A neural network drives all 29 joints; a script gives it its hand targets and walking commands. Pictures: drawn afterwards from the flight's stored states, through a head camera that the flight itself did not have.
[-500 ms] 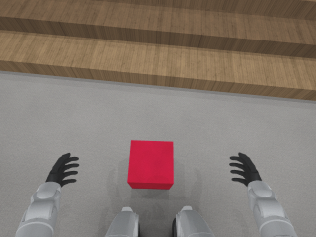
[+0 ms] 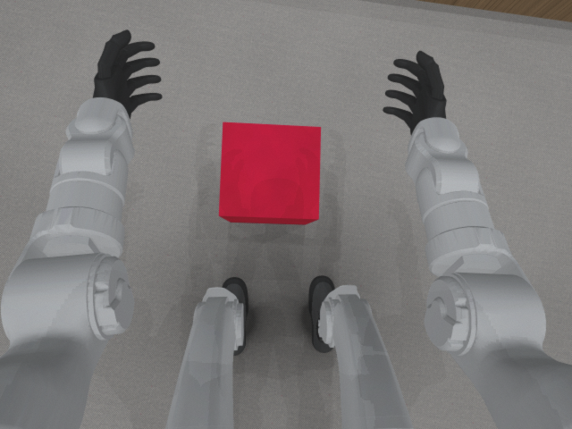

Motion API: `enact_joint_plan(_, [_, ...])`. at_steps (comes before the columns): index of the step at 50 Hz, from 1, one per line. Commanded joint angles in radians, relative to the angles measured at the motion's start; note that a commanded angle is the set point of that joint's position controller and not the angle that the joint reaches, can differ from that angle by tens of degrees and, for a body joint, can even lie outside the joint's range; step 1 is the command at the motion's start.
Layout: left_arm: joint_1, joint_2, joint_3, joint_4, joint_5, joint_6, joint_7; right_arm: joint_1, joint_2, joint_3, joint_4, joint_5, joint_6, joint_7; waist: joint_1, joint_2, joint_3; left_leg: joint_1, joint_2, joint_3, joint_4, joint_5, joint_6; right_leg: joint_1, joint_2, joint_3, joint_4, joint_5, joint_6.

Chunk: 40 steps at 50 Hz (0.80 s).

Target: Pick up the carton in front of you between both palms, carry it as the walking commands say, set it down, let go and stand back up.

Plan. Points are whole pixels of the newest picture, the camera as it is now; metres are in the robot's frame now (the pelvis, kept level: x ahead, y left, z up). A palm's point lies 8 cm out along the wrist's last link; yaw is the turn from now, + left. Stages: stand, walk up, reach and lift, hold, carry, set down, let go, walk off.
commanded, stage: reach and lift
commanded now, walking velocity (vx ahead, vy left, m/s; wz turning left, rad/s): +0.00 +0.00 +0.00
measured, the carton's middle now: (270, 180) +0.49 +0.02 -0.51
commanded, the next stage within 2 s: none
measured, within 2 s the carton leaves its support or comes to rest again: leaves its support in 1.72 s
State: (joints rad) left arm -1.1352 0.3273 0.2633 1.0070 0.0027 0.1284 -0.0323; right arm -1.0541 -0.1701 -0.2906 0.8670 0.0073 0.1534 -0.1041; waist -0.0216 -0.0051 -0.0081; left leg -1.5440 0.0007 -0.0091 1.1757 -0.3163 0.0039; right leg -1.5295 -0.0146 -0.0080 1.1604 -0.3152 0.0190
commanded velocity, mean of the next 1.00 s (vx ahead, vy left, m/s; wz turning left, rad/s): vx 0.00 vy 0.00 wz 0.00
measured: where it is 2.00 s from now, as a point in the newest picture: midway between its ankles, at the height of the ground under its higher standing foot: (280, 328)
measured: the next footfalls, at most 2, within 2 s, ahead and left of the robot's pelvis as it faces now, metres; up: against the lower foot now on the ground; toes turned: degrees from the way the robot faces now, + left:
none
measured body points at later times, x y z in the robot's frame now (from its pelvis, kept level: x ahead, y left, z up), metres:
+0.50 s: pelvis +0.00 +0.00 -0.17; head +0.34 +0.01 +0.12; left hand +0.50 +0.21 -0.34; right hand +0.49 -0.19 -0.33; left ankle +0.10 +0.11 -0.60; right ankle +0.10 -0.13 -0.60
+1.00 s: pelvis -0.03 +0.00 -0.27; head +0.34 +0.01 -0.02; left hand +0.51 +0.20 -0.47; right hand +0.51 -0.19 -0.46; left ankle +0.09 +0.11 -0.60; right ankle +0.09 -0.13 -0.60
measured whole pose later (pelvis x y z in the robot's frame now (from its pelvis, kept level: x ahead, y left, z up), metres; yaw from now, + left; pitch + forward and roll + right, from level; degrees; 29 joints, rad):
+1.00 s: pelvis -0.03 +0.00 -0.27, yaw -2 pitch +38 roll -1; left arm -1.36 0.43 -0.01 1.15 -0.28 -0.02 0.09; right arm -1.37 -0.34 0.01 1.14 0.34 -0.01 -0.16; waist 0.00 -0.04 0.33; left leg -2.32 0.02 -0.02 2.19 -0.53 0.00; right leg -2.31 0.02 0.00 2.16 -0.52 0.03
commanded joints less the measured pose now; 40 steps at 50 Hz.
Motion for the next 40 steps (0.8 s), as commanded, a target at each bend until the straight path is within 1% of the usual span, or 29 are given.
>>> enact_joint_plan(1, [-0.202,0.089,0.05,-0.069,0.039,-0.039,0.008,-0.174,-0.086,-0.05,-0.069,-0.038,-0.046,0.009,0.008,0.059,-0.941,0.511,-0.06,0.015,-0.108,0.102,-0.034,0.367,0.077,-0.034,-0.081,0.056,0.031])
enact_joint_plan(5, [-0.16,0.048,0.081,-0.068,0.064,-0.077,0.018,-0.156,-0.065,-0.076,-0.055,-0.065,-0.093,0.021,0.012,0.044,-0.923,0.398,-0.061,0.005,-0.01,0.173,-0.033,0.224,0.081,-0.035,0.013,0.103,0.034])
enact_joint_plan(9, [-0.094,0.024,0.071,-0.069,0.055,-0.102,0.038,-0.103,-0.059,-0.07,-0.03,-0.058,-0.124,0.021,0.017,0.035,-0.925,0.258,-0.059,-0.004,0.13,0.245,-0.035,0.076,0.088,-0.034,0.15,0.156,0.036])
enact_joint_plan(13, [-0.066,0.038,0.017,-0.104,-0.006,-0.126,0.061,-0.068,-0.085,-0.019,-0.036,-0.001,-0.151,0.009,0.02,0.045,-1.007,0.198,-0.056,-0.011,0.275,0.347,-0.036,-0.028,0.091,-0.028,0.29,0.231,0.037])
enact_joint_plan(16, [-0.068,0.071,-0.032,-0.158,-0.068,-0.138,0.077,-0.065,-0.112,0.048,-0.078,0.065,-0.165,-0.005,0.026,0.05,-1.122,0.208,-0.052,-0.012,0.382,0.409,-0.037,-0.043,0.089,-0.03,0.392,0.286,0.038])
enact_joint_plan(18, [-0.085,0.095,-0.066,-0.195,-0.109,-0.139,0.084,-0.08,-0.131,0.084,-0.115,0.104,-0.165,-0.016,0.03,0.051,-1.183,0.211,-0.049,-0.008,0.444,0.417,-0.038,-0.041,0.09,-0.036,0.454,0.295,0.037])
enact_joint_plan(21, [-0.126,0.13,-0.101,-0.237,-0.156,-0.132,0.091,-0.127,-0.161,0.121,-0.167,0.149,-0.155,-0.034,0.036,0.047,-1.226,0.186,-0.044,0.004,0.517,0.361,-0.038,-0.032,0.088,-0.047,0.533,0.26,0.034])
enact_joint_plan(24, [-0.178,0.162,-0.118,-0.24,-0.181,-0.116,0.097,-0.189,-0.175,0.142,-0.184,0.177,-0.134,-0.05,0.038,0.037,-1.214,0.12,-0.039,0.018,0.567,0.246,-0.037,-0.016,0.084,-0.052,0.59,0.189,0.031])
enact_joint_plan(26, [-0.214,0.174,-0.125,-0.201,-0.192,-0.106,0.1,-0.227,-0.177,0.148,-0.154,0.188,-0.119,-0.058,0.039,0.03,-1.145,0.045,-0.033,0.026,0.589,0.141,-0.038,-0.029,0.078,-0.05,0.616,0.112,0.028])
enact_joint_plan(28, [-0.25,0.175,-0.131,-0.141,-0.199,-0.099,0.101,-0.261,-0.179,0.15,-0.1,0.192,-0.11,-0.062,0.037,0.027,-1.049,-0.027,-0.025,0.027,0.611,0.045,-0.036,-0.07,0.071,-0.045,0.637,0.029,0.027])
enact_joint_plan(31, [-0.306,0.176,-0.141,-0.047,-0.205,-0.101,0.099,-0.318,-0.186,0.151,-0.008,0.194,-0.11,-0.061,0.032,0.027,-0.926,-0.112,-0.013,0.021,0.648,-0.049,-0.031,-0.136,0.059,-0.034,0.673,-0.053,0.025])
enact_joint_plan(35, [-0.387,0.195,-0.162,0.049,-0.218,-0.118,0.104,-0.404,-0.2,0.164,0.093,0.205,-0.129,-0.06,0.033,0.02,-0.837,-0.182,0.0,0.013,0.702,-0.09,-0.026,-0.166,0.046,-0.02,0.729,-0.083,0.023])
enact_joint_plan(38, [-0.438,0.211,-0.186,0.09,-0.237,-0.134,0.109,-0.458,-0.214,0.183,0.143,0.227,-0.146,-0.06,0.038,0.018,-0.82,-0.195,0.006,0.007,0.743,-0.075,-0.025,-0.171,0.041,-0.014,0.771,-0.068,0.022])
enact_joint_plan(40, [-0.47,0.223,-0.203,0.092,-0.252,-0.145,0.113,-0.49,-0.225,0.198,0.15,0.246,-0.158,-0.062,0.042,0.019,-0.847,-0.18,0.009,0.007,0.771,-0.047,-0.025,-0.158,0.04,-0.013,0.798,-0.042,0.022])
